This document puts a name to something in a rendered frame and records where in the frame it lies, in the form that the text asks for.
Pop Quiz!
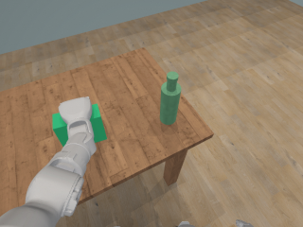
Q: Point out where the table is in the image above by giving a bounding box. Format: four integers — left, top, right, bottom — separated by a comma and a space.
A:
0, 47, 214, 217

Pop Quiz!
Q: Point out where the robot left hand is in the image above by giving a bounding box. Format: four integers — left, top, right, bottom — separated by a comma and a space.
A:
58, 96, 93, 125

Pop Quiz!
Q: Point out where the sponge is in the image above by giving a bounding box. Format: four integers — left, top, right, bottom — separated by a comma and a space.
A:
52, 104, 107, 147

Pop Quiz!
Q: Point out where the left robot forearm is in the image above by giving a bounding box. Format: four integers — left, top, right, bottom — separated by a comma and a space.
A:
25, 118, 97, 203

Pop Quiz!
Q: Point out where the left robot upper arm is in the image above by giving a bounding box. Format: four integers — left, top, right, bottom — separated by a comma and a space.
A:
0, 165, 84, 227

